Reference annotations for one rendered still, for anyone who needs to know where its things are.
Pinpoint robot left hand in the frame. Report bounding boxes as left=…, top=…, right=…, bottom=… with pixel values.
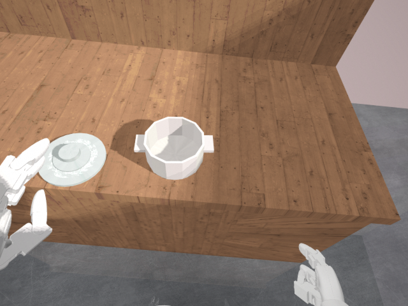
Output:
left=0, top=138, right=52, bottom=270

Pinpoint robot right hand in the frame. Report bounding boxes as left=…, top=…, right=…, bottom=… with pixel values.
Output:
left=294, top=243, right=345, bottom=306

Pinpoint knob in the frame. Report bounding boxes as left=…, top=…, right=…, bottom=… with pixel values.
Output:
left=59, top=144, right=81, bottom=162

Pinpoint lid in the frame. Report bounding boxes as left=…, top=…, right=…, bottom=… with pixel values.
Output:
left=39, top=133, right=106, bottom=187

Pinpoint table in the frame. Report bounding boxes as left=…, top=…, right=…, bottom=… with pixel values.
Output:
left=0, top=0, right=401, bottom=263

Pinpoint pot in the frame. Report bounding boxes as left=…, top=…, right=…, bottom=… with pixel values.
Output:
left=134, top=117, right=214, bottom=180

